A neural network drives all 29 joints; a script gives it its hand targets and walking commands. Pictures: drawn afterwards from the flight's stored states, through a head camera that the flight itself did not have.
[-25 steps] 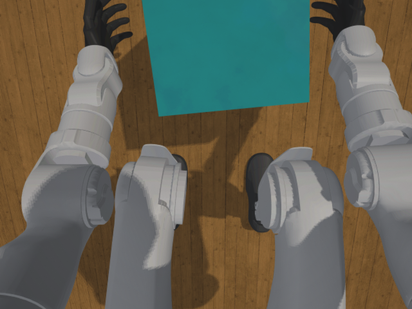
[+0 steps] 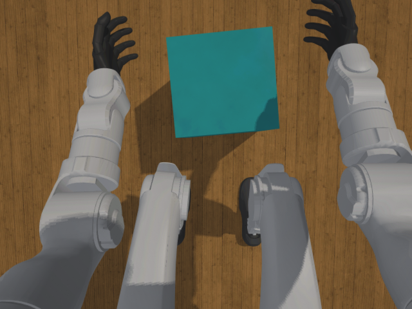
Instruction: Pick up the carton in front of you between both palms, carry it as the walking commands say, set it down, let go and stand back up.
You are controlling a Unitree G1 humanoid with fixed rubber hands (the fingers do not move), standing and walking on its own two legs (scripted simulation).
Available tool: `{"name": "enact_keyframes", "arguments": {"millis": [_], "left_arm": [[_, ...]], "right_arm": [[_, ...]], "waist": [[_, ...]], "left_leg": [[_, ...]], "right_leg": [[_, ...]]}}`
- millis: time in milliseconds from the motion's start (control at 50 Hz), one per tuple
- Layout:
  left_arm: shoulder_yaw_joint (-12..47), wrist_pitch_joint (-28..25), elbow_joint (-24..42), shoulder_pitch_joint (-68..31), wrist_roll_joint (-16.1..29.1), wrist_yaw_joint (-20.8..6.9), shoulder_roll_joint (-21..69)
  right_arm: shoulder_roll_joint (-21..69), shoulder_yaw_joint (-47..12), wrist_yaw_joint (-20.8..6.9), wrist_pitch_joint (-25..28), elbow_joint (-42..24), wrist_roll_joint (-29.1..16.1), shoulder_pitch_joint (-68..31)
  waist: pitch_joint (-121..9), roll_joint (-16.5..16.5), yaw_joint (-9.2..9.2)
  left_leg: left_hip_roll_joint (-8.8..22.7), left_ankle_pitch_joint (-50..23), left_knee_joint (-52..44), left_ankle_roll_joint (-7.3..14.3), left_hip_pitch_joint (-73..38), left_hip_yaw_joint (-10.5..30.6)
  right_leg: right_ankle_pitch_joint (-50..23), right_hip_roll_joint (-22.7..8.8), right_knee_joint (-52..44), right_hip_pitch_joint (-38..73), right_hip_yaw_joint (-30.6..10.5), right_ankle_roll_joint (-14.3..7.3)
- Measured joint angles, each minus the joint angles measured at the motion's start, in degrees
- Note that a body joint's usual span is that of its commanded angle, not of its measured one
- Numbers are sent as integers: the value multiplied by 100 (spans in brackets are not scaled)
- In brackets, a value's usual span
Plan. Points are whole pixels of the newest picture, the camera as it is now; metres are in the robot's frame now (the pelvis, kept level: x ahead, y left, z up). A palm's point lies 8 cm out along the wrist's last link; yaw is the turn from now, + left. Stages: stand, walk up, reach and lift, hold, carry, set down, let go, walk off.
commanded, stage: set down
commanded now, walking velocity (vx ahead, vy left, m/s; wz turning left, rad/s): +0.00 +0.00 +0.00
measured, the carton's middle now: (221, 94) +0.48 -0.02 -0.33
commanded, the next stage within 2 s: let go in 0.60 s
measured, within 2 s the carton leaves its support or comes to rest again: neither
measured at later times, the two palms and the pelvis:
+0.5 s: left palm (45, 30) +0.49 +0.18 +0.03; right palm out of the picture +0.52 -0.22 +0.03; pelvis +0.02 -0.01 +0.13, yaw -1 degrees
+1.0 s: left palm out of the picture +0.41 +0.21 +0.16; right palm out of the picture +0.42 -0.23 +0.15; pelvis +0.09 +0.00 +0.26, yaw -2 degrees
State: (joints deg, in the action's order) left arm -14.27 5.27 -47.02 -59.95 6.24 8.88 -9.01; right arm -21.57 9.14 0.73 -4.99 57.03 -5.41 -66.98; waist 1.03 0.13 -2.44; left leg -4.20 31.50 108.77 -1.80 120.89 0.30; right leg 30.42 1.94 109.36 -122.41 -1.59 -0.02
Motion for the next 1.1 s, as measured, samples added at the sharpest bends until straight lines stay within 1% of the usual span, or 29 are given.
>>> {"name": "enact_keyframes", "arguments": {"millis": [100, 200, 280, 400, 600, 700, 780, 860, 960, 1100], "left_arm": [[-49, 30, 252, 215, -37, -37, 21], [-66, 133, 593, 487, -34, -99, 12], [-102, 202, 744, 670, -60, -173, 15], [-187, 193, 740, 865, -171, -298, 57], [-302, 46, 648, 1166, -387, -482, 148], [-308, -26, 617, 1387, -586, -598, 182], [-187, -70, 767, 1904, -835, -764, 179], [53, -117, 1028, 2738, -985, -959, 118], [346, -225, 1283, 3757, -868, -1137, -33], [691, -479, 1431, 4890, -619, -1220, -149]], "right_arm": [[42, 49, -40, -39, -256, 89, 176], [87, 92, -92, -180, -630, 174, 416], [132, 144, -153, -280, -810, 236, 588], [215, 237, -243, -305, -827, 336, 774], [359, 406, -338, -168, -715, 541, 1053], [499, 515, -314, -104, -723, 775, 1282], [726, 528, -182, -91, -1040, 1021, 1879], [955, 421, -46, -46, -1553, 1084, 2869], [1047, 222, -34, 90, -2045, 947, 4040], [1015, -25, -129, 368, -2265, 785, 5220]], "waist": [[-219, 0, -9], [-375, -10, -14], [-497, -31, -16], [-667, -68, -20], [-775, -89, -46], [-808, -76, -31], [-813, -60, 15], [-736, -29, 47], [-591, 36, 52], [-585, 92, 44]], "left_leg": [[25, -80, -468, 1, -226, 11], [46, -172, -980, -5, -554, 30], [63, -263, -1442, -9, -898, 50], [93, -436, -2201, -9, -1494, 78], [139, -813, -3539, 3, -2586, 128], [159, -995, -4153, 14, -3103, 163], [180, -1105, -4651, 33, -3640, 193], [204, -1168, -5165, 67, -4405, 212], [215, -1214, -5772, 115, -5495, 218], [205, -1228, -6429, 170, -6834, 231]], "right_leg": [[-86, 25, -461, 214, -22, -4], [-178, 48, -960, 531, -41, -15], [-267, 63, -1413, 869, -53, -27], [-435, 82, -2161, 1459, -76, -40], [-803, 90, -3496, 2557, -106, -52], [-982, 87, -4123, 3089, -104, -54], [-1095, 87, -4644, 3644, -98, -52], [-1165, 86, -5187, 4427, -102, -50], [-1212, 67, -5817, 5534, -121, -36], [-1215, 25, -6486, 6891, -135, -16]]}}
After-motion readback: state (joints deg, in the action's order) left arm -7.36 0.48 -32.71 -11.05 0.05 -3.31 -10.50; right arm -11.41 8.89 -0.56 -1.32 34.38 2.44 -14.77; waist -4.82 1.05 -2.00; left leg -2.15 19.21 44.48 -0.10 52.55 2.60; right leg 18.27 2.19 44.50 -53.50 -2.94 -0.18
